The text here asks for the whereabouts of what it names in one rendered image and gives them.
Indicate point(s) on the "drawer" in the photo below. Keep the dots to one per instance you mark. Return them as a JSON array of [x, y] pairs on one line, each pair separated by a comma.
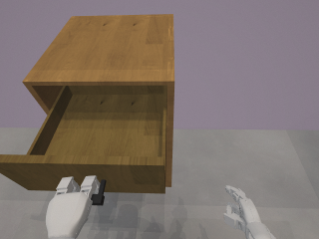
[[117, 133]]

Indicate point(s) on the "handle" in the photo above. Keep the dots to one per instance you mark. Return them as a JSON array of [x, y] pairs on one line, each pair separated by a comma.
[[98, 199]]

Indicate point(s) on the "right robot hand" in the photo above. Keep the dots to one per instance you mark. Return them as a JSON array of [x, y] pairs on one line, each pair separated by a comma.
[[239, 216]]

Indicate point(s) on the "left robot hand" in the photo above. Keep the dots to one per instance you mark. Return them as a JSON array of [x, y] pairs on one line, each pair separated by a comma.
[[68, 211]]

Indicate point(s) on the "cabinet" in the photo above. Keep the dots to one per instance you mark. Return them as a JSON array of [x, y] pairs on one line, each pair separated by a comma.
[[110, 50]]

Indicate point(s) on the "right robot forearm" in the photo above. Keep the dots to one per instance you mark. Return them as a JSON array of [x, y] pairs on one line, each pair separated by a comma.
[[257, 230]]

